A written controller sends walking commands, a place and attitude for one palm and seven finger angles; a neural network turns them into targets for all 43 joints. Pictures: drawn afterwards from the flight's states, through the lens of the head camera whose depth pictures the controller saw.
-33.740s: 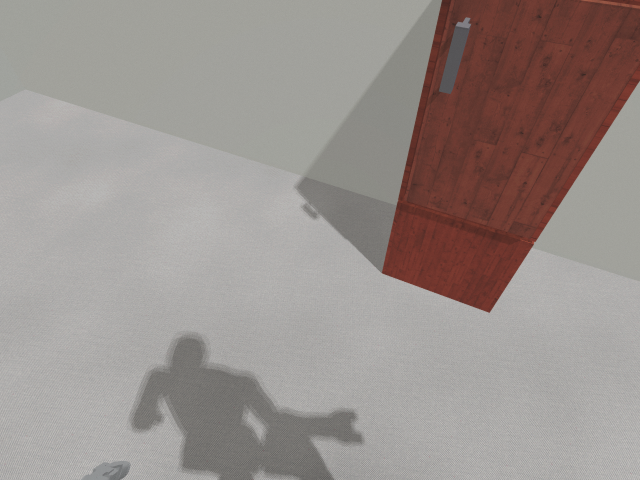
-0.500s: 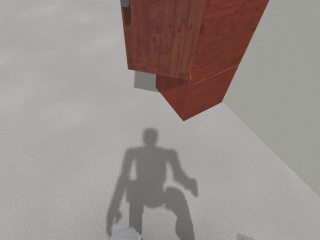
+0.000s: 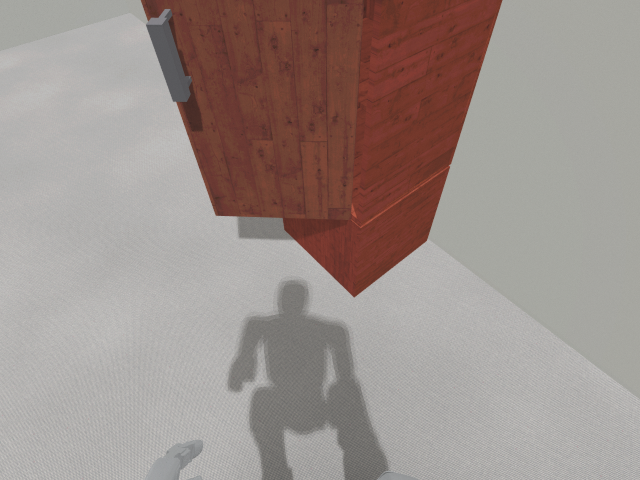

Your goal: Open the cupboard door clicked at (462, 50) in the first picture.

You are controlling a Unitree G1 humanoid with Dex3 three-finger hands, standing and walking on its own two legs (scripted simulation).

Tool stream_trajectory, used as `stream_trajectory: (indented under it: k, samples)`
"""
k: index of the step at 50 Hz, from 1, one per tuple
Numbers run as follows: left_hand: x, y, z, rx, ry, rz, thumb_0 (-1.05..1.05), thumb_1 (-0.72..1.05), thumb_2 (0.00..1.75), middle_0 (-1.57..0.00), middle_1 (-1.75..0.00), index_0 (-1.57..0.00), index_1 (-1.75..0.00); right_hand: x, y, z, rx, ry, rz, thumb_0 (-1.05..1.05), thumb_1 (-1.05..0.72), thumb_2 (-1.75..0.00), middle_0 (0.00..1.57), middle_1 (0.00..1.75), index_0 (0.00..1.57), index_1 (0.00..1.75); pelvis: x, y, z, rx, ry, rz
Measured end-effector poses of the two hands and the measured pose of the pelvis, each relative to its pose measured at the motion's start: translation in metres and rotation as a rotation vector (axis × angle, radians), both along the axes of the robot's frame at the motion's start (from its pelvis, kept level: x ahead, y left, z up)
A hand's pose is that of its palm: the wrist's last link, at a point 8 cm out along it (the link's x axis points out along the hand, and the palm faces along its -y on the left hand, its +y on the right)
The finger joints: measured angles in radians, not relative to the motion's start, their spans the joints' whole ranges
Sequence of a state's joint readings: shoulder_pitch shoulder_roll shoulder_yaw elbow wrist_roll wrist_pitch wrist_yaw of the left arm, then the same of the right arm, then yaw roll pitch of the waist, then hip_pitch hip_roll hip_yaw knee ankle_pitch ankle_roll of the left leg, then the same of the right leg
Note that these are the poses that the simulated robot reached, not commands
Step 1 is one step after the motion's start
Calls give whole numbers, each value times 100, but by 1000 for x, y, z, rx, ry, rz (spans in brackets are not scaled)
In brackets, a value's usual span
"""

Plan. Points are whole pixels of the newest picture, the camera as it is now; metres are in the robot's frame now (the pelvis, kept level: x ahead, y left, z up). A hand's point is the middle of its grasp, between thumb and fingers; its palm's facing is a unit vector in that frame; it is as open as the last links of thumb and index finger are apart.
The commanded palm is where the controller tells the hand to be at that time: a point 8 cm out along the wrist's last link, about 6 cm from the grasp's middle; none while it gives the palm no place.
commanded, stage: take the last steps up to it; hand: left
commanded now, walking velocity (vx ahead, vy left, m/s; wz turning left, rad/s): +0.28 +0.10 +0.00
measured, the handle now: (174, 56) +0.77 +0.28 +0.14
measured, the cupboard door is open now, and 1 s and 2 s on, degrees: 47 47 47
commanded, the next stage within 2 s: come to a stop and stand still in 0.30 s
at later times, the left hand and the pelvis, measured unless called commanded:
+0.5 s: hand out of the picture +0.14 +0.25 -0.17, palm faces +0.10 -0.98 -0.14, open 7.3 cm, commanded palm none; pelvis +0.18 +0.08 +0.01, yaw +0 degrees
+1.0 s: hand (194, 381) +0.28 +0.22 -0.15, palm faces -0.04 -0.96 -0.26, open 7.4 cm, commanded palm none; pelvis +0.19 +0.02 +0.01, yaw -2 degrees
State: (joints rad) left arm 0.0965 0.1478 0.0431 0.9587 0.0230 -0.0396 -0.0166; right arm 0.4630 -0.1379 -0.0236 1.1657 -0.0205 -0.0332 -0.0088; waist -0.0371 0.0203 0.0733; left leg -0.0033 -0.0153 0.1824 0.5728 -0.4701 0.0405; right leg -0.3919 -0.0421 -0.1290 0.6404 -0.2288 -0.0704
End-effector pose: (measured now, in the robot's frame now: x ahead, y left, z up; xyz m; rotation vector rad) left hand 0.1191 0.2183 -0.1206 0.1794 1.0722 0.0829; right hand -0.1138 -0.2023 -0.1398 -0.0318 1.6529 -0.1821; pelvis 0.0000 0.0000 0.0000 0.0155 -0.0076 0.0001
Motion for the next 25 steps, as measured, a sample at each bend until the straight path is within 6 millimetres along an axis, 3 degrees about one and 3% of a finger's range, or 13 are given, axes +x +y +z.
stream_trajectory:
  k: [4, 10, 16, 21, 25]
  samples:
    - [-8, -2, 0, -9, 66, 61, 0, 90, 90, -20, -30, -20, -30, 50, -7, 5, -1, -15, 16, 1, -91, -90, 20, 30, 20, 30, 28, -2, 8, -8, -14, 11]
    - [-29, 25, 8, 30, 214, 136, -2, 95, 90, -21, -30, -21, -30, 167, -13, 17, -37, -194, 75, 1, -91, -90, 20, 30, 20, 30, 69, 6, 24, -13, 11, 19]
    - [-39, 40, -1, -26, 344, 191, -1, 93, 90, -20, -30, -20, -30, 279, 3, 24, -72, -338, 158, 1, -92, -90, 19, 30, 19, 30, 117, 35, 22, -22, 19, 27]
    - [-25, 63, -24, -73, 423, 222, 0, 91, 90, -20, -30, -20, -30, 355, 34, 21, -111, -442, 218, 1, -91, -90, 19, 30, 19, 30, 159, 70, 6, -29, 14, 27]
    - [14, 81, -24, -60, 418, 189, 0, 91, 90, -20, -30, -20, -30, 380, 59, 28, -121, -468, 211, 0, -91, -90, 19, 30, 20, 30, 180, 84, 11, -24, 12, 3]
